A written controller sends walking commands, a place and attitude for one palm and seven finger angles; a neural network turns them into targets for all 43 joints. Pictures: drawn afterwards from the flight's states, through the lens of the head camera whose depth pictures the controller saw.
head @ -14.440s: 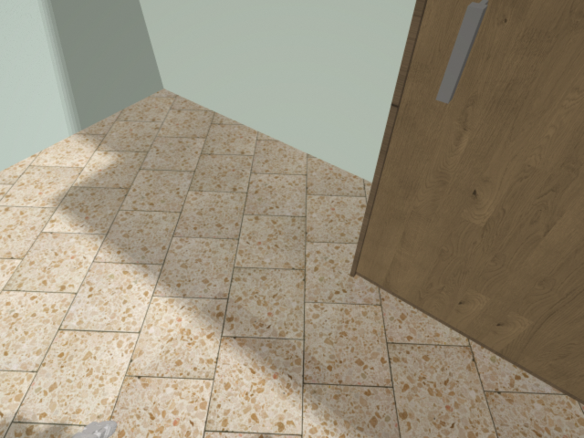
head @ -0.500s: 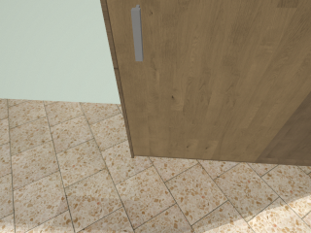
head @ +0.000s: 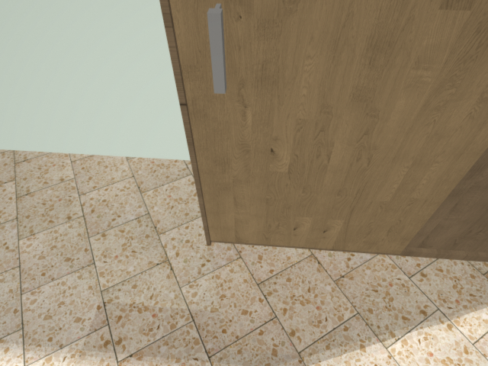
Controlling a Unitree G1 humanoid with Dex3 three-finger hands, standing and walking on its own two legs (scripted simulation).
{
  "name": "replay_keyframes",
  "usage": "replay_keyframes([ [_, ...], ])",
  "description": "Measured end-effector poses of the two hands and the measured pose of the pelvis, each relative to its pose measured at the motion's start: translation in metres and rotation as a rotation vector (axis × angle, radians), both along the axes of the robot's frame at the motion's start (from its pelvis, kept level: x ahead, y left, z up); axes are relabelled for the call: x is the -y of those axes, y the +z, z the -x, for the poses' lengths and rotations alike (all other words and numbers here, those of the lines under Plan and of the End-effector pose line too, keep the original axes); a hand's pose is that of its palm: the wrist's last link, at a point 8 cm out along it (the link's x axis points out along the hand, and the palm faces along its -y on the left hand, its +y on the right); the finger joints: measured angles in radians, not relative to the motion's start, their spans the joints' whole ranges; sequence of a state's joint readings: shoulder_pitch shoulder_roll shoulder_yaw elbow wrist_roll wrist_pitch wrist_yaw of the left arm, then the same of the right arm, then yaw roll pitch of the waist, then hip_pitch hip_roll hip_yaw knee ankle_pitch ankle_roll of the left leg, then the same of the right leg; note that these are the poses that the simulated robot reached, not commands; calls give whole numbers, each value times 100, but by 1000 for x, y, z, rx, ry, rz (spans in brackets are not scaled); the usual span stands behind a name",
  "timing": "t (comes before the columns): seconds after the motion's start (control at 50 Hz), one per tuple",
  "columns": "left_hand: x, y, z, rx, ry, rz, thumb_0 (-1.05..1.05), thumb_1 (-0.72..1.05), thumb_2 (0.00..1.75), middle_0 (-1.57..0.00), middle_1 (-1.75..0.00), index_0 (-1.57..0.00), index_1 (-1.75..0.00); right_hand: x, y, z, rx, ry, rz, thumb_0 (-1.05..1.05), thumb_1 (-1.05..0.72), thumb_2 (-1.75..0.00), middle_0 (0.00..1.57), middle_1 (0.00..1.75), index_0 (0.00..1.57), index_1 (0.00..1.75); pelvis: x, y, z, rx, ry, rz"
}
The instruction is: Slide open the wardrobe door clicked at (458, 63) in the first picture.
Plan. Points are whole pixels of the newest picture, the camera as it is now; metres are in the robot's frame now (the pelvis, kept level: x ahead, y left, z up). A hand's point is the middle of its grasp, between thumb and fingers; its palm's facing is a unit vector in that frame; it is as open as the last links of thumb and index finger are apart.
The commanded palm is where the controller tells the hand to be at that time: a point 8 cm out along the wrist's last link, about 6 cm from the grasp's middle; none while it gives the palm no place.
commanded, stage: shuffle to correct the standing spot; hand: left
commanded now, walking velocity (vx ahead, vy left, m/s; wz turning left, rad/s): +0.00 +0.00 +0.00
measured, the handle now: (219, 50) +0.71 +0.11 +0.18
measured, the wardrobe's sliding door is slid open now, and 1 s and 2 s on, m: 0.00 0.00 0.00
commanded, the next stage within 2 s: come to a stop and stand still in 0.78 s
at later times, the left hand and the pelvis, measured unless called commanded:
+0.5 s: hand out of the picture +0.08 +0.18 -0.18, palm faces +0.01 -0.99 -0.15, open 7.3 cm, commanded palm none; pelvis +0.09 +0.01 +0.00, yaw +0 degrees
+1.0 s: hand (181, 317) +0.25 +0.16 -0.20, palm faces +0.07 -0.99 -0.14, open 7.2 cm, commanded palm none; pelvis +0.23 -0.02 -0.01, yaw +1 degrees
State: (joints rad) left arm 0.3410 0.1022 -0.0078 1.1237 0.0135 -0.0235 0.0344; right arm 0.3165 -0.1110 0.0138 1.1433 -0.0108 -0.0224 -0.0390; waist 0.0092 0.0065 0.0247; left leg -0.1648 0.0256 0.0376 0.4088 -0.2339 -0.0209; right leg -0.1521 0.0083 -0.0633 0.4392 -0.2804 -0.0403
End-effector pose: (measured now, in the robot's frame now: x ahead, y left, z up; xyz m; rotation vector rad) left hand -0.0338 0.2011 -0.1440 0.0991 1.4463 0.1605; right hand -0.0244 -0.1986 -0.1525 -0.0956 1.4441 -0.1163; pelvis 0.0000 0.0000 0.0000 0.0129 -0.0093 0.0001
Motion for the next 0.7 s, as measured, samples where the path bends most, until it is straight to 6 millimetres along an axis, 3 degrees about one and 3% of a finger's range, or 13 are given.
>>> replay_keyframes([
  [0.18, -3, -8, -1, 3, 37, 12, 1, 91, 90, -20, -30, -20, -30, 3, -3, -4, -18, 6, 9, 0, -91, -90, 20, 29, 20, 30, -2, -6, -11, -1, 13, 16],
  [0.3, -12, -23, 5, -50, 82, 49, 1, 91, 90, -20, -30, -20, -30, 0, 0, -27, -3, 9, 53, 0, -91, -90, 20, 29, 20, 30, -16, -15, -36, -5, 29, 21],
  [0.36, -17, -22, -8, -103, 39, 60, 1, 91, 90, -20, -30, -20, -30, -5, 2, -34, 27, -27, 68, 0, -91, -90, 20, 29, 20, 30, -21, -15, -50, -10, 1, 4],
  [0.42, -24, -16, -45, -78, 3, 53, 1, 91, 90, -20, -30, -20, -30, -13, 9, -31, -6, -52, 57, 0, -91, -90, 20, 29, 19, 29, -20, -8, -64, -22, -3, -2],
  [0.56, -38, -1, -156, 59, -57, -27, 4, 96, 90, -20, -30, -20, -30, -22, 17, -24, -161, -81, -7, 0, -90, -90, 20, 29, 20, 30, -5, -1, -103, -27, -1, 12],
  [0.66, -29, -6, -239, 209, -92, -79, 3, 94, 90, -19, -30, -20, -30, -3, 0, -39, -244, -100, -44, 0, -90, -90, 20, 29, 20, 30, 19, -20, -142, -8, 22, -6],
  [0.7, -22, -9, -259, 262, -64, -92, 2, 94, 90, -19, -30, -20, -30, 12, -10, -57, -254, -80, -41, 0, -90, -90, 20, 29, 20, 30, 25, -27, -153, 6, 37, 3],
])
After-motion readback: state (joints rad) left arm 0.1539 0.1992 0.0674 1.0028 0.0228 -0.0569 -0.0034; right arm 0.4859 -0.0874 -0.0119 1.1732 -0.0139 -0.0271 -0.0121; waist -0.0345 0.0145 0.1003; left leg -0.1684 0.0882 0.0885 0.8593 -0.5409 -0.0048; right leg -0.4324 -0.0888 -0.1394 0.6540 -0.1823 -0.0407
